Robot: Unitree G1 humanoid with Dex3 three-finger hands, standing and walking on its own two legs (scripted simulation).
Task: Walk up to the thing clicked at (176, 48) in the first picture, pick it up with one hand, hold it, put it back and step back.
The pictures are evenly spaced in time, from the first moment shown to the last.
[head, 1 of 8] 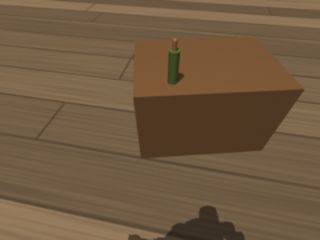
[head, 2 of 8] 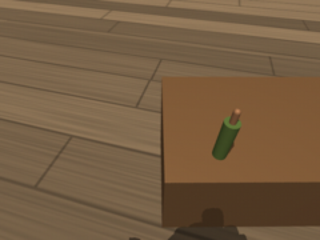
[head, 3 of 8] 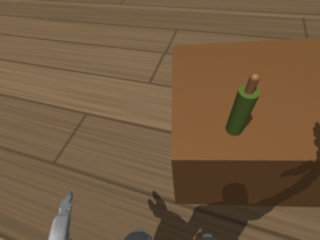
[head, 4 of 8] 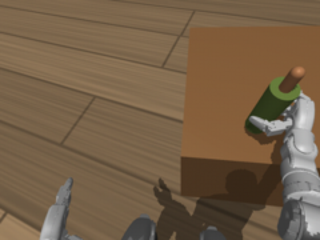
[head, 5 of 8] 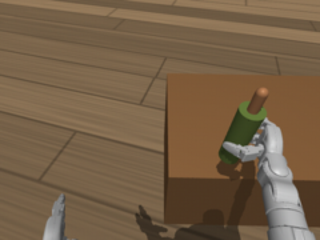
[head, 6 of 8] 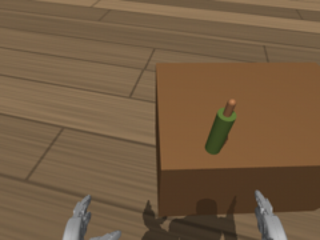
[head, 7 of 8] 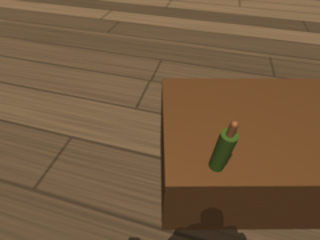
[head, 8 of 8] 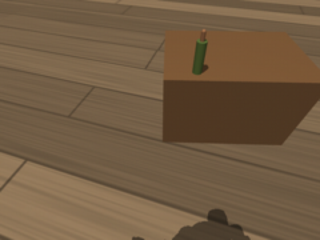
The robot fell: no
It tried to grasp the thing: yes
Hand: right
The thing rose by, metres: 0.24
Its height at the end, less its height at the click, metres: +0.00
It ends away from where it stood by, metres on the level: 0.04
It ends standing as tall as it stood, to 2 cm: yes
